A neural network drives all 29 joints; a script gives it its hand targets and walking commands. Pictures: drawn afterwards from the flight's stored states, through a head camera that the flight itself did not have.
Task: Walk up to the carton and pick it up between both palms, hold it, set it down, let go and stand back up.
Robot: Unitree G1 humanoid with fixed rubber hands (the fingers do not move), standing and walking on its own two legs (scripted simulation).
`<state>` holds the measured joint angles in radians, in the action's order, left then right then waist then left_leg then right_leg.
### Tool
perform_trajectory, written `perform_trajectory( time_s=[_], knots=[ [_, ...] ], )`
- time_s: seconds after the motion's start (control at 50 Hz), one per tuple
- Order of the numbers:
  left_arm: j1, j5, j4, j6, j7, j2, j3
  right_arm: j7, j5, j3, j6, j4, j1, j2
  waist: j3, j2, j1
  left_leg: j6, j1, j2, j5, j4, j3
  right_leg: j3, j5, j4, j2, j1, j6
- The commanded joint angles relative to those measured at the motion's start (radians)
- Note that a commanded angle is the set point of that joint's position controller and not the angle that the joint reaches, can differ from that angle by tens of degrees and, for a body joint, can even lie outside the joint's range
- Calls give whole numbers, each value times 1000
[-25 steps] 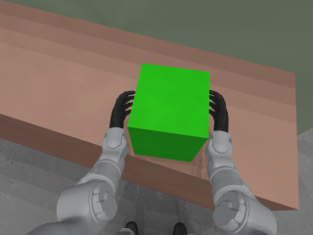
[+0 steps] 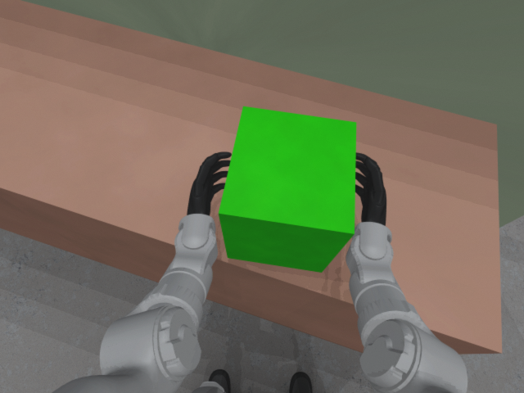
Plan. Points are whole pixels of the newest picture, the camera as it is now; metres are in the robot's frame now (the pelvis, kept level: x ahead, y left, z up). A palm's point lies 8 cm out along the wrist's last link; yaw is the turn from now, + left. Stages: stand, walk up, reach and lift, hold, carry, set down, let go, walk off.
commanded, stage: reach and lift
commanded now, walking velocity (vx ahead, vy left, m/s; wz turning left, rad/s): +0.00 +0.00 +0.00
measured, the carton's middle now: (285, 196) +0.42 -0.01 -0.03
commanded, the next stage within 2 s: none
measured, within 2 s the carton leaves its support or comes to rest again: leaves its support in 0.94 s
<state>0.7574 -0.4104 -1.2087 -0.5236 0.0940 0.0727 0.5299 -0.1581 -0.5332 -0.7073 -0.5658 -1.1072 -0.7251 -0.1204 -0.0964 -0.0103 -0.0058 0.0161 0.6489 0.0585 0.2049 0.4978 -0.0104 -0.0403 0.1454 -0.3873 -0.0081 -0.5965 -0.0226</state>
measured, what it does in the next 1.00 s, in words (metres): stands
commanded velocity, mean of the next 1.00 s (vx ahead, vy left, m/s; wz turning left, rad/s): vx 0.00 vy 0.00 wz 0.00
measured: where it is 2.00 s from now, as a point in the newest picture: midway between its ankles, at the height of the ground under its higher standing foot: outside the picture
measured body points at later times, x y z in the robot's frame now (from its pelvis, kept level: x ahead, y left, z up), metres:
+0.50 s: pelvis +0.01 -0.01 +0.00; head +0.13 +0.01 +0.43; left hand +0.41 +0.13 -0.02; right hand +0.41 -0.14 +0.00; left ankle +0.00 +0.12 -0.73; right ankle +0.00 -0.14 -0.73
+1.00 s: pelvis +0.00 +0.00 -0.01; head +0.10 +0.02 +0.43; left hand +0.40 +0.13 -0.02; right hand +0.42 -0.13 +0.02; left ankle +0.00 +0.12 -0.73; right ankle +0.00 -0.14 -0.73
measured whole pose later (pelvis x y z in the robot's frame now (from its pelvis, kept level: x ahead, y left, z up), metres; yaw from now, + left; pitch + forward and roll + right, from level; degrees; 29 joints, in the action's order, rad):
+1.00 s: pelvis +0.00 +0.00 -0.01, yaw +0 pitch +25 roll -3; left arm 0.69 -0.01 -1.26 -0.52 0.19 0.01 0.16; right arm -0.24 -0.19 -0.23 -0.47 -1.22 -0.75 0.00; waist -0.26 0.01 -0.03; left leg 0.02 0.78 0.07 0.24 0.58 0.01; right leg -0.06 0.17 -0.44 0.00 -0.71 -0.02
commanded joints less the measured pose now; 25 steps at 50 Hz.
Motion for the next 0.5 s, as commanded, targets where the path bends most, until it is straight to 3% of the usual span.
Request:
perform_trajectory(
  time_s=[0.0,0.06,0.1,0.16,0.18,0.26,0.28,0.38,0.4,0.46,0.48],
  knots=[
    [445,-95,-15,-2,-85,527,-211,178,-161,320,-18,-155,-382,-593,-603,53,23,45,-244,-41,-310,-42,-92,-63,-266,-26,45,349,42],
    [416,-85,-19,-8,-79,501,-235,171,-130,351,-35,-159,-376,-574,-611,61,18,35,-249,-42,-333,-35,-97,-61,-289,-38,47,361,36],
    [425,-83,-20,-12,-79,493,-230,166,-124,345,-33,-165,-389,-579,-609,27,23,39,-252,-41,-323,-28,-95,-66,-293,-27,47,385,31],
    [441,-72,-14,-17,-79,505,-236,164,-133,345,-45,-169,-406,-536,-634,35,15,55,-265,-39,-347,-36,-88,-69,-303,-18,42,377,34],
    [446,-73,-23,-16,-77,494,-213,160,-135,350,-44,-159,-419,-535,-625,-4,20,46,-239,-43,-317,-32,-90,-62,-296,-22,45,387,25],
    [454,-63,14,-33,-78,503,-243,153,-120,377,-62,-159,-430,-562,-661,40,18,37,-199,-51,-315,-43,-92,-52,-359,-45,43,428,26],
    [452,-54,-12,-39,-80,530,-252,153,-120,393,-65,-166,-425,-590,-677,15,24,34,-213,-52,-345,-27,-98,-47,-386,-41,44,426,22],
    [459,-31,-29,-60,-82,511,-298,142,-79,431,-90,-170,-429,-575,-695,21,13,45,-213,-50,-410,-18,-86,-57,-492,-63,51,485,17],
    [480,-28,-21,-65,-79,529,-276,138,-83,453,-93,-200,-457,-571,-717,26,32,41,-200,-52,-389,-21,-87,-58,-505,-62,48,494,14],
    [472,-12,-19,-69,-87,524,-308,132,-88,460,-90,-190,-453,-564,-693,3,5,27,-160,-54,-329,-23,-86,-52,-473,-73,49,477,5],
    [490,2,-12,-75,-79,517,-303,136,-80,481,-91,-186,-455,-571,-707,-13,24,23,-159,-56,-344,-20,-84,-43,-505,-90,50,496,-2]
  ],
)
